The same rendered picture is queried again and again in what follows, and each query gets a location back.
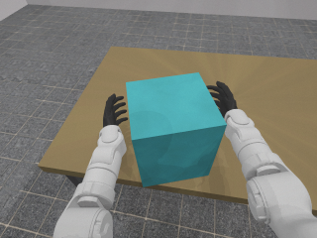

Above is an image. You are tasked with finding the left robot forearm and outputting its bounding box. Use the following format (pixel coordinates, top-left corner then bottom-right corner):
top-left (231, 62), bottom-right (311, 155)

top-left (53, 125), bottom-right (127, 237)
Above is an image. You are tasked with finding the robot left upper arm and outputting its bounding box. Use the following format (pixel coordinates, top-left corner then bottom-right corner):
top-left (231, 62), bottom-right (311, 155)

top-left (53, 207), bottom-right (113, 238)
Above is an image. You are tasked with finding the table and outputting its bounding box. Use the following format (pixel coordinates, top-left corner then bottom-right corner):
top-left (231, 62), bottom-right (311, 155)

top-left (38, 46), bottom-right (317, 216)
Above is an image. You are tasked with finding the robot right upper arm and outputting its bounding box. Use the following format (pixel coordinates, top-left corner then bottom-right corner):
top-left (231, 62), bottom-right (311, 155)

top-left (246, 172), bottom-right (317, 238)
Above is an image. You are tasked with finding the right robot forearm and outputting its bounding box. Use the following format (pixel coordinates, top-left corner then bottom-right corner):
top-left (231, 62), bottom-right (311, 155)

top-left (224, 109), bottom-right (312, 213)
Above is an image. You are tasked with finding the right robot hand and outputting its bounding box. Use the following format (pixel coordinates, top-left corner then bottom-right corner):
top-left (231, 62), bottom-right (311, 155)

top-left (206, 81), bottom-right (238, 118)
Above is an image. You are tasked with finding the carton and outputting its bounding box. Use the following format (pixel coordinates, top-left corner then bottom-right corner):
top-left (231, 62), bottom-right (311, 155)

top-left (126, 72), bottom-right (227, 187)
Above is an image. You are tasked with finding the left robot hand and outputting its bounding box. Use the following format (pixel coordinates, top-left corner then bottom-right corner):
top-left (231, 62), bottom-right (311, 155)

top-left (103, 93), bottom-right (128, 128)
